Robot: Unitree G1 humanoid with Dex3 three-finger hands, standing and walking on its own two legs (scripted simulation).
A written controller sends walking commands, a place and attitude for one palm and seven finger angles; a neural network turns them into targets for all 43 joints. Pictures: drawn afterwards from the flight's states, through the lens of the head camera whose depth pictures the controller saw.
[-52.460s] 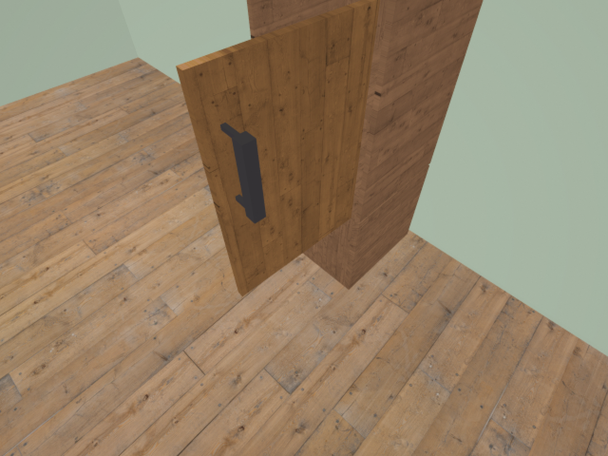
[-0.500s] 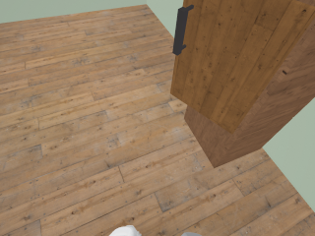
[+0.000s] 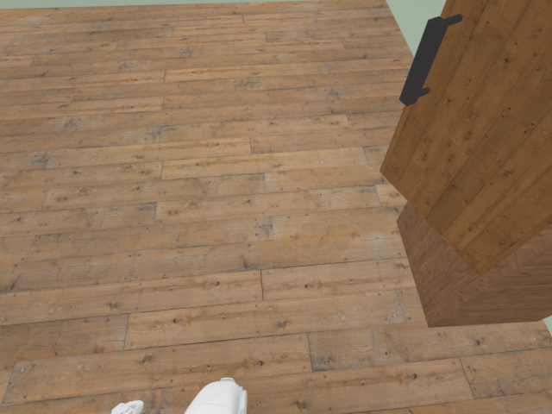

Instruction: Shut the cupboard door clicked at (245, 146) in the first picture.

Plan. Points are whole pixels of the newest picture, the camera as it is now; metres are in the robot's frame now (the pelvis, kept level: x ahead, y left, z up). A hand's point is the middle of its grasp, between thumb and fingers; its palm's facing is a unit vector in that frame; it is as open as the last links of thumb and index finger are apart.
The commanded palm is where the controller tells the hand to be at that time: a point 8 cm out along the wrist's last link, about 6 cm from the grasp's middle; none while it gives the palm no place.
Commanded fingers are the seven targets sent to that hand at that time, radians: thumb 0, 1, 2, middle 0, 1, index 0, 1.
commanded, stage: walk to a spot facing it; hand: left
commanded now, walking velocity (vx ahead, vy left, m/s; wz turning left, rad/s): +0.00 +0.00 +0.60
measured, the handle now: (430, 62) +0.74 -0.30 +0.06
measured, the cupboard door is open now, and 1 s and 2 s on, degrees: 26 26 26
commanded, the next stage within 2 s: turn to face it in 1.78 s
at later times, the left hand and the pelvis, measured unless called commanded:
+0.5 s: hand out of the picture +0.04 +0.19 -0.15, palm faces +0.31 -0.90 -0.31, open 7.4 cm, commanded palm none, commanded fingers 0.00 0.90 0.90 -0.20 -0.30 -0.20 -0.30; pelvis +0.03 -0.03 +0.00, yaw +19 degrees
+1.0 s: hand out of the picture +0.00 +0.23 -0.16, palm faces +0.58 -0.77 -0.26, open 7.4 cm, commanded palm none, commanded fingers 0.00 0.90 0.90 -0.20 -0.30 -0.20 -0.30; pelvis +0.05 +0.00 +0.00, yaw +36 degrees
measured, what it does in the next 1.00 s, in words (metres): steps on the spot, turning left: left foot, then right foot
